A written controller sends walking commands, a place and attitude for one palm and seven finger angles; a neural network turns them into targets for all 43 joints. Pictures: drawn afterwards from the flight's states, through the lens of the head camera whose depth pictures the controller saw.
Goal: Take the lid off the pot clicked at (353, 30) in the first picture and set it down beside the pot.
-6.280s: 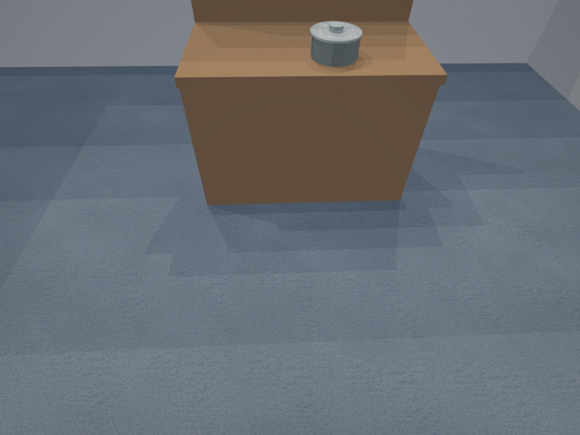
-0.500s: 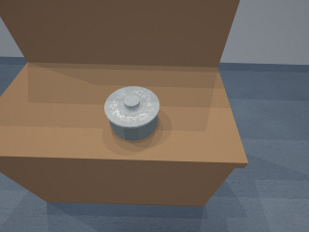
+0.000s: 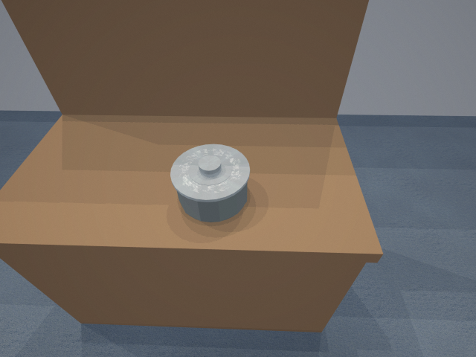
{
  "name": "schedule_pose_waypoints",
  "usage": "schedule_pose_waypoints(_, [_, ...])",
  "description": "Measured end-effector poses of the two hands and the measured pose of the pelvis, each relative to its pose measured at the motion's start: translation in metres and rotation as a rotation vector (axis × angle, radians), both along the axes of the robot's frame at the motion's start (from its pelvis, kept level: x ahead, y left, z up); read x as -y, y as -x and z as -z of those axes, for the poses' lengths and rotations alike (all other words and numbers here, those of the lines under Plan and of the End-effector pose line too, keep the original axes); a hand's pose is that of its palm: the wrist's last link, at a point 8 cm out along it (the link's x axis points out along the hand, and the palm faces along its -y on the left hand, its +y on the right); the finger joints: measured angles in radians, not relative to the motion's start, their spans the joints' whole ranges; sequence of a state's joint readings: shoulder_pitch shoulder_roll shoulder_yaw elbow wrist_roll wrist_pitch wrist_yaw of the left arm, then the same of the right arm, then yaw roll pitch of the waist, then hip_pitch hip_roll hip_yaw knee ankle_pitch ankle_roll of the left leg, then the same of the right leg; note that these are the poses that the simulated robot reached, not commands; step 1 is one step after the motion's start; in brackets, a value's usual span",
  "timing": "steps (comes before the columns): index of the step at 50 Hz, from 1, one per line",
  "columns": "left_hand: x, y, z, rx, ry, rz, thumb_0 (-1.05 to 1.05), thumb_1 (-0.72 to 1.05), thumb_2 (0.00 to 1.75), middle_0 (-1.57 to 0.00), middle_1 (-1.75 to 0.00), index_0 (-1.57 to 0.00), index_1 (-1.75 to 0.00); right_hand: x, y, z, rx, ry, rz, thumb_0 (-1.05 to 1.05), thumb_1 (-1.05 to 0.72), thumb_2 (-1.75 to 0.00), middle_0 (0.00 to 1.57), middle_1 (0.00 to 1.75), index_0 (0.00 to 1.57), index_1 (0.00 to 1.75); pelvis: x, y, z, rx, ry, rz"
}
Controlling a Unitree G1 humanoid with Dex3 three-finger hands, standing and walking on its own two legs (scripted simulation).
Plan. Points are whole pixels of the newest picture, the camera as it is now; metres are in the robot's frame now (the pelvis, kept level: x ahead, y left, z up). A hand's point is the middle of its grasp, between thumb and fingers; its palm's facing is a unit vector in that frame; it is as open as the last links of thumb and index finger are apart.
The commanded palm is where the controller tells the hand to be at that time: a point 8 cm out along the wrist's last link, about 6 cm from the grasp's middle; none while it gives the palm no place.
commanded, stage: come to a stop and stand still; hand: left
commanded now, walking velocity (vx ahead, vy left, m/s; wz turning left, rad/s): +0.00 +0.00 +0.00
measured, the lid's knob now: (209, 164) +0.53 +0.10 +0.01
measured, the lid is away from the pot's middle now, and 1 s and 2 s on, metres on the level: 0.00 0.00 0.00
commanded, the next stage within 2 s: look again from close up in 0.06 s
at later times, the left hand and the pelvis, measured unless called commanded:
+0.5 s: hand out of the picture +0.02 +0.16 -0.17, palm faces -0.01 -0.98 -0.18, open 7.3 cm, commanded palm none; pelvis +0.01 +0.00 +0.00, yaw -1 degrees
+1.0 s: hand out of the picture +0.02 +0.16 -0.17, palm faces -0.01 -0.99 -0.16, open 7.3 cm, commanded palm none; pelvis +0.02 +0.00 +0.01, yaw -1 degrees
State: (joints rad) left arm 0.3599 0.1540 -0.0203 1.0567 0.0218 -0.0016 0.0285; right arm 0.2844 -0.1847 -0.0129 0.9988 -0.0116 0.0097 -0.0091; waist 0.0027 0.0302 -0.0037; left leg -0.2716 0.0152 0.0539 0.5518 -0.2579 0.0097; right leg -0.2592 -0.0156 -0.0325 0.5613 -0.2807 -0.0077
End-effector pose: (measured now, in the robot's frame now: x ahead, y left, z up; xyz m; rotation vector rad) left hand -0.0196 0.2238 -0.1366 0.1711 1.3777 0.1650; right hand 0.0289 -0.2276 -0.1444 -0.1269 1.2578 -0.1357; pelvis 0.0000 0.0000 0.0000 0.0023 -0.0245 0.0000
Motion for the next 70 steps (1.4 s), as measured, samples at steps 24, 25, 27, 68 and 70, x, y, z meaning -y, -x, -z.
schedule_pose_waypoints(24, [0.010,-0.035,0.004,0.012,0.036,0.032,0.00,0.92,0.90,-0.20,-0.30,-0.20,-0.30,-0.019,0.035,-0.003,-0.148,-0.028,0.042,0.00,-0.92,-0.90,0.20,0.30,0.20,0.30,0.003,-0.014,-0.004,-0.014,-0.003,0.013])
schedule_pose_waypoints(25, [0.010,-0.035,0.004,0.009,0.037,0.031,0.00,0.92,0.90,-0.20,-0.30,-0.20,-0.30,-0.019,0.034,-0.003,-0.149,-0.026,0.042,0.00,-0.92,-0.90,0.20,0.30,0.20,0.30,0.003,-0.015,-0.004,-0.014,-0.003,0.013])
schedule_pose_waypoints(27, [0.010,-0.035,0.004,0.004,0.039,0.030,0.00,0.91,0.90,-0.20,-0.30,-0.20,-0.30,-0.018,0.032,-0.004,-0.150,-0.023,0.044,0.01,-0.92,-0.90,0.20,0.30,0.20,0.30,0.003,-0.016,-0.005,-0.014,-0.003,0.014])
schedule_pose_waypoints(68, [-0.007,-0.155,-0.091,0.699,-0.063,0.078,0.02,0.94,0.90,-0.47,-0.60,-0.47,-0.60,0.007,-0.137,-0.069,0.581,0.067,-0.052,0.02,-0.92,-0.90,0.20,0.30,0.20,0.30,-0.011,-0.013,-0.001,-0.005,-0.002,-0.007])
schedule_pose_waypoints(70, [-0.007,-0.151,-0.095,0.738,-0.053,0.061,0.02,0.93,0.90,-0.54,-0.68,-0.55,-0.68,0.004,-0.162,-0.088,0.669,0.074,-0.078,0.01,-0.92,-0.90,0.20,0.30,0.20,0.30,-0.009,-0.013,0.000,-0.004,-0.001,-0.010])
